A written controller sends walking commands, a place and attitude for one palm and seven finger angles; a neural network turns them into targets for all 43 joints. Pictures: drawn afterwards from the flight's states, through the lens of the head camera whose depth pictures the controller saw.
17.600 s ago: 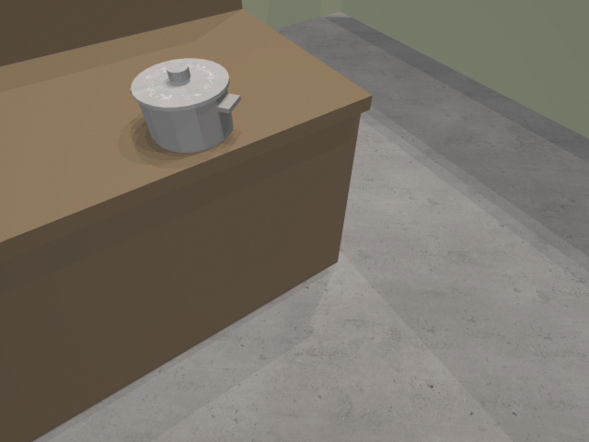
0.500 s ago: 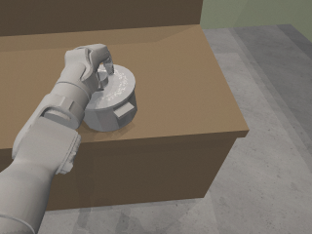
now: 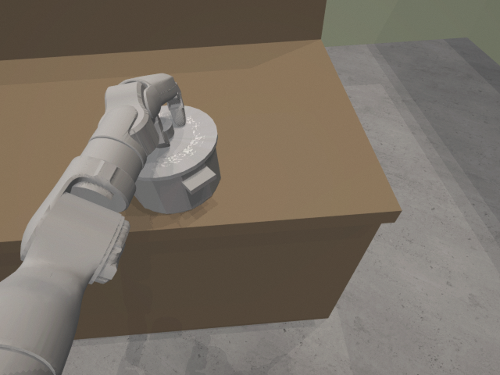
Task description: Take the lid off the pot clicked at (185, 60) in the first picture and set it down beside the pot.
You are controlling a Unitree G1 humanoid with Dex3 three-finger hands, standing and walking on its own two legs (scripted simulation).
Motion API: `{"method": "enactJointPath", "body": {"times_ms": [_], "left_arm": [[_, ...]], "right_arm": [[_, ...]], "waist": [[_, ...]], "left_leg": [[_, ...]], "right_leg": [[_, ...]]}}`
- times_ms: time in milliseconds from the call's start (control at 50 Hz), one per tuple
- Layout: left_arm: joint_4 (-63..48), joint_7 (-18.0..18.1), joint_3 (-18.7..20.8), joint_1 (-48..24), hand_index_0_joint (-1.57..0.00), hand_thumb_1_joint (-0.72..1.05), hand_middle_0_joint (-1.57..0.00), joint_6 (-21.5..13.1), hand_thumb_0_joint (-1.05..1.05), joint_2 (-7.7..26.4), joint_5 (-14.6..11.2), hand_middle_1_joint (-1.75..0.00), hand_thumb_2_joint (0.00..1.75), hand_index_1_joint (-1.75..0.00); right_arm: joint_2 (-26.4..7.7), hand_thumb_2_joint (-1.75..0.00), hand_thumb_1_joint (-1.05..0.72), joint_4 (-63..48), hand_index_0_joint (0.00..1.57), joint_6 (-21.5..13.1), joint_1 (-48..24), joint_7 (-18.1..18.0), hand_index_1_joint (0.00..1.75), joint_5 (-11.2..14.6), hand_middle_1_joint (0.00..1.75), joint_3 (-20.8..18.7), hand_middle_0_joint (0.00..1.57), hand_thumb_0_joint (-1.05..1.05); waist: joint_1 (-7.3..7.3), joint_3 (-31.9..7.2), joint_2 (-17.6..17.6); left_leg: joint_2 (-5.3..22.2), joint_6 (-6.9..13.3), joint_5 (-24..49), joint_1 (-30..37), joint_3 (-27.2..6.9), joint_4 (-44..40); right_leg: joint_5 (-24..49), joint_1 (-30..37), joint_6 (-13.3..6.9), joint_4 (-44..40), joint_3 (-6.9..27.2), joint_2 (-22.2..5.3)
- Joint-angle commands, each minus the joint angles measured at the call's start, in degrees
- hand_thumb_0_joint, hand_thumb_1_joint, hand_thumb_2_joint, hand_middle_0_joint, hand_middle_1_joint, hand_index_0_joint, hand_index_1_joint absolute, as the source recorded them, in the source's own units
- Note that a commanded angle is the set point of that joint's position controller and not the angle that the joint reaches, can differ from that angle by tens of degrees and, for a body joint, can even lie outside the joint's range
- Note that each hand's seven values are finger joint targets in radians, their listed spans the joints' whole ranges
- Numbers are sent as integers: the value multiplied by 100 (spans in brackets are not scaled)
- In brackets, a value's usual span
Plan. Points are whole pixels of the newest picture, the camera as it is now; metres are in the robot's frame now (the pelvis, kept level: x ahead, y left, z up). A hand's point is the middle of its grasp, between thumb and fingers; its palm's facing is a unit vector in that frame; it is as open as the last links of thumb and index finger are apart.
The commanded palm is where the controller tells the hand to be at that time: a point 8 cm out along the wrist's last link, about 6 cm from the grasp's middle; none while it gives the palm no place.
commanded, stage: close the fingers and squeeze the knob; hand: left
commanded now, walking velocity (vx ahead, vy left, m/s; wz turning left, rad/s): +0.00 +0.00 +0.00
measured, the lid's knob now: (161, 129) +0.49 +0.14 +0.14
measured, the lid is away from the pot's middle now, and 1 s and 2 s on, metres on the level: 0.00 0.00 0.01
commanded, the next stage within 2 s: lift the lid straight up in 1.14 s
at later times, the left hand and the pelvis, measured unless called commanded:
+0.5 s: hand (156, 126) +0.47 +0.14 +0.16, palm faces -0.40 -0.12 -0.91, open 6.5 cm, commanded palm +0.47 +0.14 +0.21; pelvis -0.01 +0.00 +0.00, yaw +0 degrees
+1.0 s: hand (157, 125) +0.47 +0.14 +0.16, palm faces -0.40 -0.10 -0.91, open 6.4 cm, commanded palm +0.47 +0.14 +0.21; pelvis -0.01 +0.00 +0.00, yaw +0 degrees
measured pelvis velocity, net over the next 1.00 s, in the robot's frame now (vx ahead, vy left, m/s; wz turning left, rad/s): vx -0.01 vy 0.00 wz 0.00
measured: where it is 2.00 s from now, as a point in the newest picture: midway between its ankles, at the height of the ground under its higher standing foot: outside the picture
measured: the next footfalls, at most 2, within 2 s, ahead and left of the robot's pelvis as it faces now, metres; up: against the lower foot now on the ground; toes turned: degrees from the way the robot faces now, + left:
none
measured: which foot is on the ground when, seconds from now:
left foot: down 0.00-1.00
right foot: down 0.00-1.00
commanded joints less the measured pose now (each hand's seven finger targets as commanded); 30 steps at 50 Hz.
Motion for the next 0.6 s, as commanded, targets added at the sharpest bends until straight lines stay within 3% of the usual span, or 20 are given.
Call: {"method": "enactJointPath", "body": {"times_ms": [0,20,100,140,160,180,200,220,240,360,400,460,500,540,580], "left_arm": [[-604,136,178,-2819,-67,30,-67,41,0,929,111,-106,82,-106],[-574,153,333,-2798,-68,31,-68,33,0,1109,135,-106,81,-106],[-833,146,271,-2866,-71,37,-71,-38,0,1046,147,-107,76,-107],[-562,133,115,-2702,-73,40,-73,0,0,823,145,-107,74,-107],[-470,137,189,-2698,-74,41,-74,20,0,907,139,-107,72,-107],[-591,151,357,-2838,-75,43,-75,-1,0,1135,120,-106,71,-106],[-696,156,335,-2969,-76,44,-76,-15,0,1156,147,-106,69,-106],[-550,140,168,-2830,-77,46,-77,-3,0,914,133,-106,67,-106],[-522,136,163,-2773,-78,47,-78,1,0,885,120,-106,65,-106],[-312,167,286,-2761,-84,58,-84,-13,0,1113,179,-104,52,-104],[-625,170,221,-2968,-86,62,-86,-57,0,1044,176,-104,46,-104],[-290,155,117,-2817,-89,69,-89,-11,0,900,196,-102,35,-102],[-457,185,346,-2960,-89,69,-89,-48,0,1218,206,-102,35,-102],[-523,165,196,-2897,-88,62,-85,-73,0,988,202,-102,43,-103],[-360,145,30,-2842,-88,59,-83,-50,0,718,160,-101,47,-103]], "right_arm": [[-817,-90,-90,-540,20,-157,-62,-46,30,-20,30,-234,20,0],[-832,-90,-90,-529,20,-163,-38,-50,30,-30,30,-231,20,0],[-800,-90,-90,-625,20,-167,-101,-42,30,-24,30,-242,20,0],[-796,-90,-90,-583,20,-150,-72,-44,30,-4,30,-242,20,0],[-815,-90,-90,-541,20,-150,-30,-58,30,-13,30,-243,20,0],[-847,-90,-90,-524,20,-148,-9,-64,30,-30,30,-258,20,0],[-838,-90,-90,-567,20,-156,-61,-67,30,-19,30,-242,20,0],[-801,-90,-90,-582,20,-166,-58,-71,30,-17,30,-242,20,0],[-809,-90,-90,-554,20,-171,-16,-68,30,-22,30,-246,20,0],[-843,-90,-90,-508,20,-166,10,-102,30,-10,30,-230,20,0],[-832,-90,-90,-550,20,-173,-13,-86,30,-27,30,-257,20,0],[-843,-90,-90,-500,20,-159,32,-91,30,-9,30,-252,20,0],[-859,-90,-90,-519,20,-172,32,-100,30,-30,30,-249,20,0],[-826,-90,-90,-544,20,-189,25,-89,30,-30,30,-256,20,0],[-826,-90,-90,-496,20,-181,57,-75,30,-21,30,-280,20,0]], "waist": [[-160,-1748,-673],[-129,-1863,-685],[-121,-2090,-540],[-177,-1810,-621],[-177,-1714,-710],[-155,-1817,-724],[-157,-1924,-629],[-175,-1846,-676],[-173,-1804,-704],[-195,-1692,-781],[-202,-1883,-640],[-244,-1627,-672],[-192,-1824,-683],[-194,-1921,-581],[-246,-1694,-631]], "left_leg": [[-423,470,1412,2019,90,109],[-422,471,1519,2033,78,129],[-410,473,1626,2150,82,153],[-405,462,1438,2058,69,122],[-411,469,1367,1996,87,114],[-407,471,1390,1985,86,109],[-405,472,1429,2044,85,100],[-424,480,1376,2023,88,110],[-419,478,1403,2013,84,115],[-416,470,1159,1850,97,67],[-409,483,1247,2010,95,94],[-397,460,1034,1883,87,54],[-400,468,1035,1878,78,45],[-399,464,1173,1969,68,80],[-395,464,1099,1939,67,96]], "right_leg": [[2626,-531,-225,-420,-289,505],[2743,-447,-233,-382,-282,500],[2793,-390,-235,-348,-261,480],[2549,-564,-229,-402,-298,501],[2559,-573,-224,-426,-293,513],[2630,-464,-236,-427,-290,491],[2647,-455,-233,-401,-264,485],[2591,-507,-226,-414,-269,494],[2627,-523,-224,-412,-285,504],[2466,-527,-215,-442,-277,497],[2514,-510,-226,-443,-252,487],[2245,-689,-223,-471,-293,512],[2307,-528,-228,-450,-265,495],[2383,-547,-237,-407,-278,497],[2235,-719,-251,-449,-312,518]]}}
